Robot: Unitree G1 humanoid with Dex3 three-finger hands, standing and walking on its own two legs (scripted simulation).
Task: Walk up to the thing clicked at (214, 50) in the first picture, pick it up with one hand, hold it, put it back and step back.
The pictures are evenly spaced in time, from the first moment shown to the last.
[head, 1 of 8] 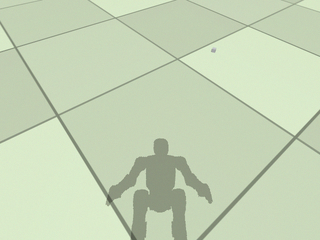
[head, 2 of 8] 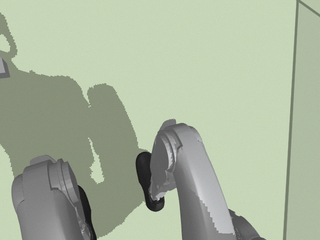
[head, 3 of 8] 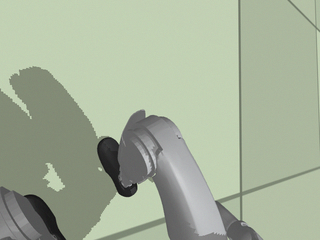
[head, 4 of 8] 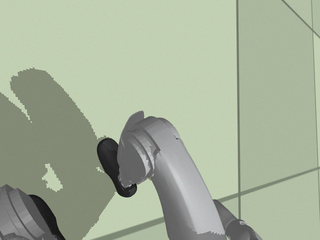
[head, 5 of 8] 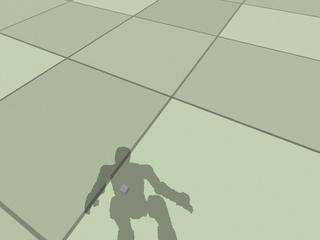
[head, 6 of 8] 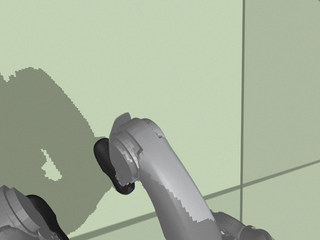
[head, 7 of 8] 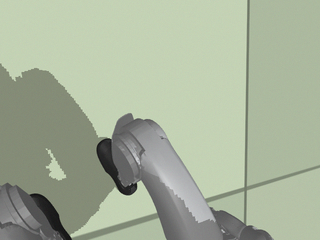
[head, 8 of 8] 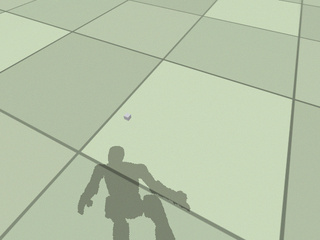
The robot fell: no
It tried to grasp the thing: yes
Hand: left
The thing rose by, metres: 0.00
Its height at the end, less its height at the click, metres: +0.00
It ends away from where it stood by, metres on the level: 0.01
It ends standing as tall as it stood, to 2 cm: yes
